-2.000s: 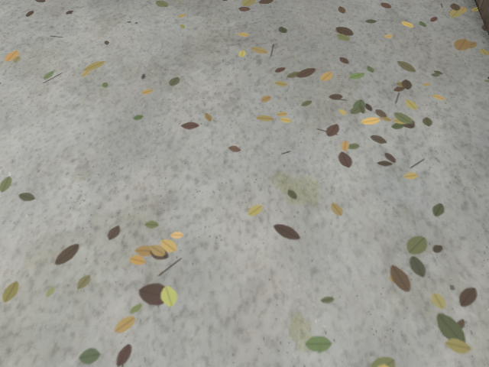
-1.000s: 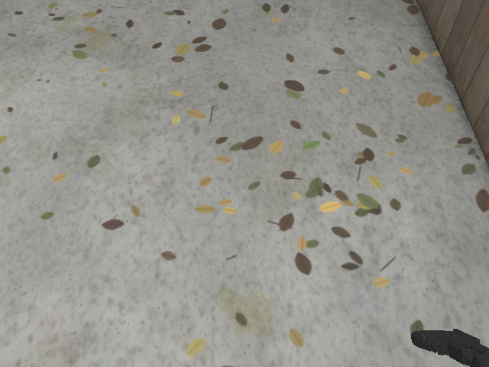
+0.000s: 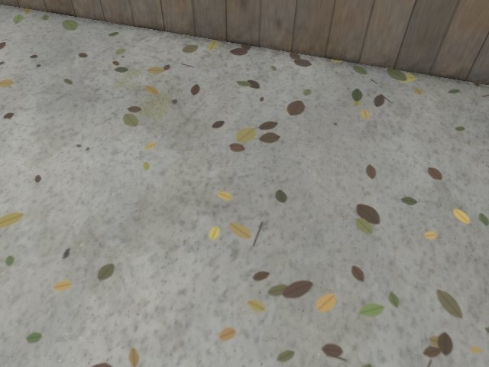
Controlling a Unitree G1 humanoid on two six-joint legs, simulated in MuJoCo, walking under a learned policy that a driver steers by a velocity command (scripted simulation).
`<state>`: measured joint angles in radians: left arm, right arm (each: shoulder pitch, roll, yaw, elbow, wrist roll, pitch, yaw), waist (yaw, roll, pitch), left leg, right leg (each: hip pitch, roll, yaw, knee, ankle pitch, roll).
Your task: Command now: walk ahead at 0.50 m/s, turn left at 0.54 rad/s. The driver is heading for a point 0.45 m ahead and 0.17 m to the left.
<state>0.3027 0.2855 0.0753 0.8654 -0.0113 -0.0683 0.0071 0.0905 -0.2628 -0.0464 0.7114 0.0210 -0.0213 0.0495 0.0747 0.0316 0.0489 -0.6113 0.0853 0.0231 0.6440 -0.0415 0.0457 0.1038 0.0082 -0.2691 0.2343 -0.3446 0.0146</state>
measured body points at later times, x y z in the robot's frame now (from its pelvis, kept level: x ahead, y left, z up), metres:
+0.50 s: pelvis +0.29 +0.03 +0.01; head +0.32 +0.06 +0.45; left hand +0.45 +0.33 -0.07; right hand +0.41 -0.24 -0.10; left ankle +0.17 +0.10 -0.73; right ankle +0.50 -0.06 -0.70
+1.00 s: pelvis +0.43 +0.05 +0.00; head +0.43 +0.07 +0.45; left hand +0.45 +0.33 -0.12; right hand +0.65 -0.14 -0.10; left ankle +0.39 +0.19 -0.73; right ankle +0.50 -0.04 -0.73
